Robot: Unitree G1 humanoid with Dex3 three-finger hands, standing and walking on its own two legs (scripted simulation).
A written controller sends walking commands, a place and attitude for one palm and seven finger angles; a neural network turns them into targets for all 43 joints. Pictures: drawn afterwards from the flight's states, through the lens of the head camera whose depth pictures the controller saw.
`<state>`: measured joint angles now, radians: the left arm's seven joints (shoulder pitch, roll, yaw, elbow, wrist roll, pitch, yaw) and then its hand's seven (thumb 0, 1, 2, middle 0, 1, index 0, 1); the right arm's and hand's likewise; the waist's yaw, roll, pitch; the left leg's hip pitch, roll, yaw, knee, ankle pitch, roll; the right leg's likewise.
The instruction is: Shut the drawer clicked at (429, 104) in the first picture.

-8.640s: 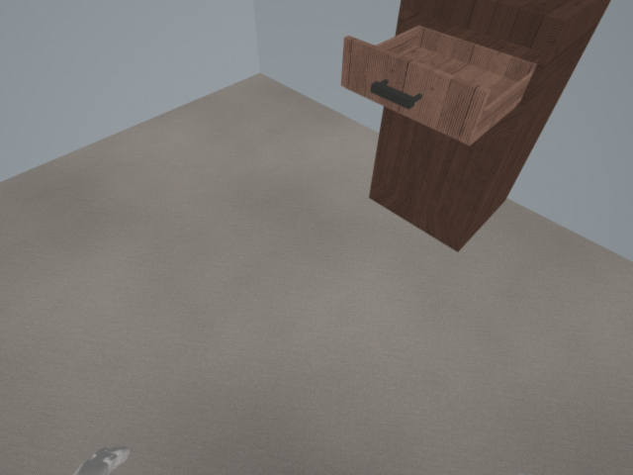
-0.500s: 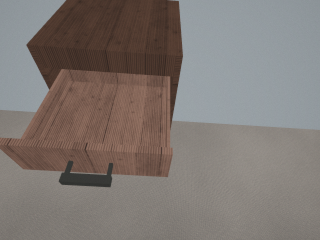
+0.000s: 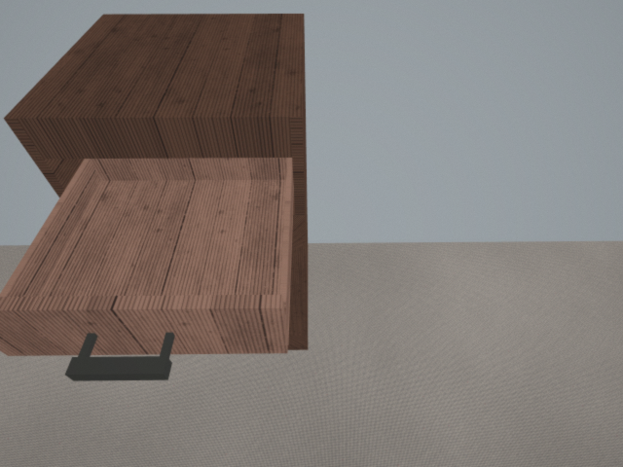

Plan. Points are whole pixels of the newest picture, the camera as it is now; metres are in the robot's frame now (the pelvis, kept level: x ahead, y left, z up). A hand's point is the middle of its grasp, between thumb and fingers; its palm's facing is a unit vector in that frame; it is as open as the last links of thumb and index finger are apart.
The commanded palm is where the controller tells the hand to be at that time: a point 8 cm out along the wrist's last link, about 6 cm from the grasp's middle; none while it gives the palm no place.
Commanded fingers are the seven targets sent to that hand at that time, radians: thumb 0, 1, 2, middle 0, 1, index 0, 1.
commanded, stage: come to a stop and stand still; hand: left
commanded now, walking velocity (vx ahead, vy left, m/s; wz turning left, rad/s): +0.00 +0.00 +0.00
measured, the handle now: (125, 353) +0.26 +0.27 -0.02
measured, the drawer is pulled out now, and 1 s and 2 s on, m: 0.30 0.30 0.29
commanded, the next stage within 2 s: look again from close up in 1.00 s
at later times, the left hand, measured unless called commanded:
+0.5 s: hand out of the picture +0.02 +0.20 -0.17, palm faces +0.00 -0.98 -0.21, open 7.4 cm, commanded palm none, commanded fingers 0.00 0.90 0.90 -0.20 -0.30 -0.20 -0.30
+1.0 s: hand out of the picture +0.00 +0.21 -0.17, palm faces +0.01 -0.98 -0.17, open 7.4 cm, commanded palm none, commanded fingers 0.00 0.90 0.90 -0.20 -0.30 -0.20 -0.30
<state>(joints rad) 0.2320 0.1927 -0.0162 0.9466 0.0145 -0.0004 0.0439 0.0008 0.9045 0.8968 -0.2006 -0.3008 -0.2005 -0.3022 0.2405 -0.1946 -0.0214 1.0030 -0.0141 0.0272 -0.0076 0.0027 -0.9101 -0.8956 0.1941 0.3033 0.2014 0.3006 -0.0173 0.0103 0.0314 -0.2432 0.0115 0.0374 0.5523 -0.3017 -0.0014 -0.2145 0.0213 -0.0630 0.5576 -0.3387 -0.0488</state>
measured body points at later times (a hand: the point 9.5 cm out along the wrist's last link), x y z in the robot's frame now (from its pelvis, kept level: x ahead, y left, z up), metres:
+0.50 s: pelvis +0.01 +0.02 +0.01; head +0.03 +0.02 +0.46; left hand +0.02 +0.25 -0.15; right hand +0.03 -0.21 -0.15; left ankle -0.01 +0.12 -0.73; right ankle -0.02 -0.08 -0.73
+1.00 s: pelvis +0.01 +0.05 +0.01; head +0.02 +0.05 +0.46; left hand +0.00 +0.26 -0.16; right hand +0.01 -0.18 -0.15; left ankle -0.01 +0.12 -0.73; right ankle -0.02 -0.08 -0.73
